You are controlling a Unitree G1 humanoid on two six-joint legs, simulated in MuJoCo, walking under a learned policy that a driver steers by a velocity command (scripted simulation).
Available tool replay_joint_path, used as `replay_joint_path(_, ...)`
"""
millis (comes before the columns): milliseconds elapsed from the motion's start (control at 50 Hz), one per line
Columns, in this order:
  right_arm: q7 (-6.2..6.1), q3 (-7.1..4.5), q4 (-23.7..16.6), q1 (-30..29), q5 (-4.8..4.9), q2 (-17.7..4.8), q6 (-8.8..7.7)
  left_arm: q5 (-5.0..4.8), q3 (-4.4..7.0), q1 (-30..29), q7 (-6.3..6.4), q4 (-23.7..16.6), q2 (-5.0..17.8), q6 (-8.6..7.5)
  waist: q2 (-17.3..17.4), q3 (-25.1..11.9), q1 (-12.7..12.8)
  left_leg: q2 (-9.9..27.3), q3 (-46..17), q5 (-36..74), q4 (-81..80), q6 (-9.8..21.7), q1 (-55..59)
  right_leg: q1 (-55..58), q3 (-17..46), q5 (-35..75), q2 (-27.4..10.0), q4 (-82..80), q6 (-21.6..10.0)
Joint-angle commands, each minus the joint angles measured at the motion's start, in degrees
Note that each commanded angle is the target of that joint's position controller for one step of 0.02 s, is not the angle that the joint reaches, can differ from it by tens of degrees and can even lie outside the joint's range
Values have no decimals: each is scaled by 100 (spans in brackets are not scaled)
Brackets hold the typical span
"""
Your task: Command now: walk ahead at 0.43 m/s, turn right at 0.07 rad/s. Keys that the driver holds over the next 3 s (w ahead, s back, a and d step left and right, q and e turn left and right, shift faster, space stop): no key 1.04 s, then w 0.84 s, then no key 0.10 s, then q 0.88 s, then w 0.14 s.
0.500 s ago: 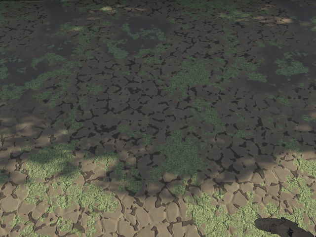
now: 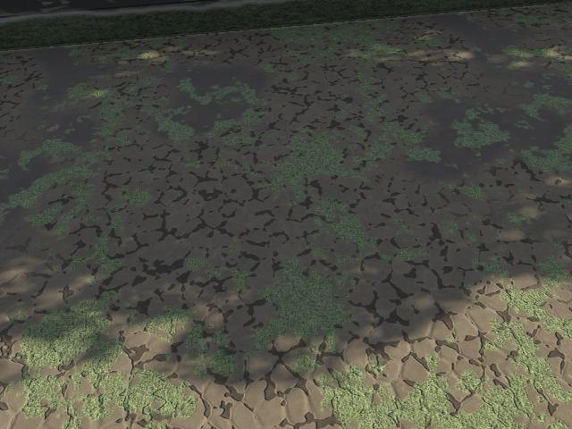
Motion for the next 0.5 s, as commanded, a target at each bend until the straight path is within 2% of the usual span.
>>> replay_joint_path(20, 20, -44, -550, -118, -40, -210, -152, -14, 112, -636, 63, -517, 561, -69, -857, -113, -269, 75, -776, -519, -529, -130, 1374, -1471, 1078, -1068, -550, -1758, -464)
replay_joint_path(80, -48, -33, -405, 78, -65, -346, -187, -5, 105, -563, -12, -515, 422, -60, 28, -148, -218, 721, -1269, -558, -1431, 58, 1330, -1161, 364, -674, -327, -1058, -128)
replay_joint_path(100, -63, 21, -452, -90, -49, -287, -179, 16, 118, -525, -53, -469, 454, -47, 230, -46, -127, 880, -1347, -498, -1752, 84, 897, -790, 174, -450, -324, -963, 3)
replay_joint_path(140, -76, 75, -462, -287, -22, -246, -188, 59, 123, -438, -112, -372, 456, -20, 136, 145, 50, 736, -1093, -347, -1934, 19, 312, -159, 190, -45, -378, -1181, 99)
replay_joint_path(180, -78, 36, -394, -134, -21, -331, -172, 97, 118, -401, -105, -291, 464, -2, -34, 102, 35, 533, -899, 69, -1769, -36, 565, -143, 317, 150, -375, -1269, 32)
replay_joint_path(220, -62, -18, -318, 45, 11, -413, -132, 100, 102, -485, -47, -242, 446, -18, -181, -81, 6, 558, -883, 760, -1616, 1, 936, -212, 276, 325, -360, -1235, -16)
replay_joint_path(360, -52, -121, -294, 105, 16, -496, 64, 89, 93, -462, 48, -164, 441, -60, -76, -355, 5, 695, -790, 2048, -1315, 203, 1309, -415, 53, 386, -329, -850, -26)
replay_joint_path(380, -47, -134, -280, 115, 34, -522, 63, 123, 96, -432, 58, -148, 432, -40, -44, -376, 12, 653, -751, 2131, -1236, 172, 1321, -418, 60, 408, -327, -813, -37)
replay_joint_path(500, -42, -185, -335, 29, 19, -539, 201, 114, 143, -359, 88, -114, 540, -39, -178, -372, 27, 625, -708, 2093, -1024, 231, 1290, -591, 96, 401, -348, -635, -105)
Next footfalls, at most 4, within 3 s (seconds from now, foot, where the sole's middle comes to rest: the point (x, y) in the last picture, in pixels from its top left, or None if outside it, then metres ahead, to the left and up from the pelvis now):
3.00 left None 0.03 0.08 -0.75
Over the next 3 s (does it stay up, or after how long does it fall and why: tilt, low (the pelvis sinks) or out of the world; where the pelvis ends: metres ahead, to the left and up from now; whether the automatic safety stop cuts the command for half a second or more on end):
stays up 0.04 -0.05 0.01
